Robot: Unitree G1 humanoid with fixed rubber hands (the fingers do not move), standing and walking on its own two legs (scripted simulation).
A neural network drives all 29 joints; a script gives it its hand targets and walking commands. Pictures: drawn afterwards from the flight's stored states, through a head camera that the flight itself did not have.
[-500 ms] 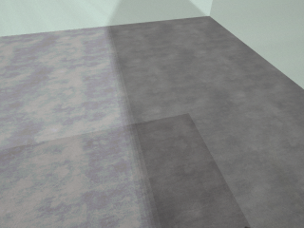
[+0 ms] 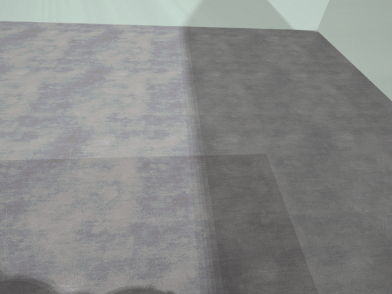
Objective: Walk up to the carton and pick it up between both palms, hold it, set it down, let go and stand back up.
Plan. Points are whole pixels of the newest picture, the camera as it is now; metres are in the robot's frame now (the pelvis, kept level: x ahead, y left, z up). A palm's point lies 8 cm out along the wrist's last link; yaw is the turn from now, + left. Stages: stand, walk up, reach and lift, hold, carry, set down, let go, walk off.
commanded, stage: walk up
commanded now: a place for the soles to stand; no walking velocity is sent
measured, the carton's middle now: out of the picture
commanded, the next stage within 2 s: none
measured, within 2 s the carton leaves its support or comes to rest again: neither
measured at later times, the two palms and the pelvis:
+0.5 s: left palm out of the picture -0.09 +0.40 -0.07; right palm out of the picture +0.05 -0.21 -0.09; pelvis -0.09 +0.06 +0.02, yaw +18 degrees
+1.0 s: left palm out of the picture -0.27 +0.47 -0.07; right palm out of the picture +0.06 -0.08 -0.09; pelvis -0.17 +0.13 +0.02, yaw +35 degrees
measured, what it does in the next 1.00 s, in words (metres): walks backwards, turning left: right foot, then left foot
